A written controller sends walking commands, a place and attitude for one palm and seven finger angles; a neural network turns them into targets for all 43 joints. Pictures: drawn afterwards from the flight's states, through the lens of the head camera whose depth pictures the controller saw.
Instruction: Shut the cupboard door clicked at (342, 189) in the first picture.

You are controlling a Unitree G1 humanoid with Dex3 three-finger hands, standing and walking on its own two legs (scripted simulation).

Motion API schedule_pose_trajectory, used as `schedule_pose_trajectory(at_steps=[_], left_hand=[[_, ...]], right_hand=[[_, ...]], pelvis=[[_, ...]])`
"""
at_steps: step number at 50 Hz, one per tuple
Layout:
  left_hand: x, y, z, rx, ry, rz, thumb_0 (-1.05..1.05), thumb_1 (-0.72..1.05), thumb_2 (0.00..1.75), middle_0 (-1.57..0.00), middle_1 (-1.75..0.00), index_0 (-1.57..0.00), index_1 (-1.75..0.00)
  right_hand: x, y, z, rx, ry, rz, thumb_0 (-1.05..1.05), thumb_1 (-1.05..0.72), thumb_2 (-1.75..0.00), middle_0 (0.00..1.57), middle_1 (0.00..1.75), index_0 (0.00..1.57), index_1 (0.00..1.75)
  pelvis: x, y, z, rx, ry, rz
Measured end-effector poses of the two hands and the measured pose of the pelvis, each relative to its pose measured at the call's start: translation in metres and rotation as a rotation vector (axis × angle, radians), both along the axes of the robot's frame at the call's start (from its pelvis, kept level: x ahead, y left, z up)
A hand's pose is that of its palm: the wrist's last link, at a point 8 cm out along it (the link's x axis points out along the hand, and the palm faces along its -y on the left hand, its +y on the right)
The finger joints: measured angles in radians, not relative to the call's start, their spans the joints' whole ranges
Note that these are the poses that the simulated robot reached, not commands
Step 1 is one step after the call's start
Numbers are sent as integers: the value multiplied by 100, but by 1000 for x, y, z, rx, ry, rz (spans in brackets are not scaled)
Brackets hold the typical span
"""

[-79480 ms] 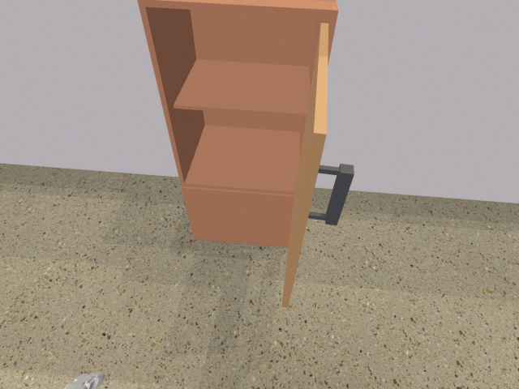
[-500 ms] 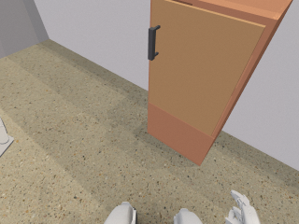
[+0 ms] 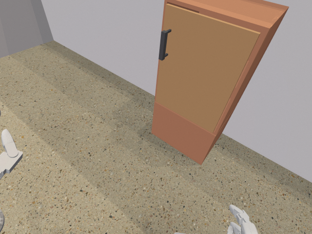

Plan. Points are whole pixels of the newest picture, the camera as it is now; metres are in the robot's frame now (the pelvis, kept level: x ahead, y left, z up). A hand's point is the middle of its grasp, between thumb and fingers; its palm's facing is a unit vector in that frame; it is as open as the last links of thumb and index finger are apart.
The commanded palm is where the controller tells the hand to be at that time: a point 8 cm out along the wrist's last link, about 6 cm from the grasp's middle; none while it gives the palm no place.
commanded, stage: stop stepping back and stand still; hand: left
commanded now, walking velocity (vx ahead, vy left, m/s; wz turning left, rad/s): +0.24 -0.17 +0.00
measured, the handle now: (165, 44) +0.96 -0.01 +0.05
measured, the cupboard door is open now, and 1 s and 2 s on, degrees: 0 0 0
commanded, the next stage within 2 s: let the arm hang, fingers relaxed in 0.46 s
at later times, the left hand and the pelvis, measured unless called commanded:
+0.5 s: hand (64, 146) +0.24 +0.20 +0.16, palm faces +0.33 -0.83 -0.46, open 7.4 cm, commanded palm +0.19 +0.26 +0.18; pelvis +0.02 -0.03 -0.01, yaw -5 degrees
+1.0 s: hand out of the picture +0.05 +0.16 -0.17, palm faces -0.05 -0.98 -0.20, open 6.9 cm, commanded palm none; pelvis +0.03 -0.02 +0.00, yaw -3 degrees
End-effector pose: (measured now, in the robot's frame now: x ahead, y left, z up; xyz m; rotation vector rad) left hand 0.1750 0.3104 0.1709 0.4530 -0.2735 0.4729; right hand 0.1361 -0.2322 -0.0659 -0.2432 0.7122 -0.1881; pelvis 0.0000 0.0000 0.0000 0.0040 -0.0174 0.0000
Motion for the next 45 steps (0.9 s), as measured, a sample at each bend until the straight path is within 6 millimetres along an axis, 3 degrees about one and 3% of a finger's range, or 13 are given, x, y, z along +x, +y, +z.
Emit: schedule_pose_trajectory(at_steps=[5, 10, 13, 16, 22, 29, 31, 33, 35, 37, 40, 43, 45], left_hand=[[4, -38, 23, 94, -8, -199, 2, 89, 90, -20, -31, -21, -30], [15, -43, 44, 235, -3, -189, 1, 89, 90, -21, -31, -22, -30], [25, -42, 39, 264, 17, -117, 1, 89, 90, -21, -31, -22, -30], [32, -46, 24, 196, 66, -79, 1, 89, 90, -21, -31, -22, -30], [29, -65, 3, 96, 126, -125, 1, 89, 90, -21, -31, -22, -30], [41, -56, 13, 142, -7, -190, 1, 89, 90, -21, -31, -22, -30], [61, -47, -22, 94, 168, -182, 0, 89, 90, -21, -31, -21, -30], [74, -42, -79, 3, 436, -153, 0, 90, 90, -20, -30, -21, -30], [68, -47, -141, -76, 703, -140, 0, 90, 90, -20, -30, -20, -30], [46, -62, -196, -155, 934, -144, 0, 91, 90, -19, -30, -20, -30], [-7, -93, -260, -301, 1204, -157, 1, 91, 90, -19, -30, -20, -30], [-62, -119, -301, -456, 1388, -132, 0, 92, 90, -20, -30, -20, -30], [-81, -113, -310, -509, 1417, -54, -2, 99, 89, -21, -30, -21, -30]], right_hand=[[-23, -1, 7, 29, 10, -53, 1, -90, -90, 21, 30, 21, 30], [-35, -16, -10, 52, 80, -103, 1, -90, -90, 21, 30, 21, 30], [-34, -33, -31, 68, 114, -120, 1, -90, -90, 21, 30, 21, 30], [-33, -48, -40, 72, 161, -131, 1, -90, -90, 21, 30, 21, 30], [-22, -63, -24, 21, 138, -153, 1, -90, -90, 20, 30, 20, 30], [10, -55, -14, -29, 60, -109, 1, -90, -90, 20, 30, 20, 30], [20, -52, -22, -4, 71, -37, 1, -90, -90, 20, 30, 20, 30], [29, -49, -33, 19, 79, -4, 1, -90, -90, 20, 30, 20, 30], [31, -46, -44, 46, 85, 5, 1, -90, -90, 20, 30, 20, 30], [26, -43, -52, 73, 112, -1, 1, -90, -90, 20, 30, 20, 30], [4, -36, -59, 102, 206, -20, 1, -90, -90, 20, 30, 20, 30], [-29, -30, -63, 102, 354, -37, 1, -90, -90, 20, 30, 20, 30], [-52, -28, -65, 98, 454, -46, 1, -90, -90, 20, 30, 20, 30]], pelvis=[[-1, -5, 7, -19, 4, -44], [7, -18, 5, -25, 26, -70], [12, -28, -7, -11, 41, -79], [12, -29, -6, -7, 27, -78], [18, -29, -1, 22, -3, -95], [29, -21, -9, -9, -9, -91], [27, -15, -11, -8, 14, -78], [24, -10, -13, -1, 31, -69], [19, -9, -16, 17, 36, -70], [16, -10, -17, 18, 26, -75], [17, -15, -13, 14, 23, -65], [20, -20, -10, 7, 18, -58], [22, -24, -8, -2, 16, -52]])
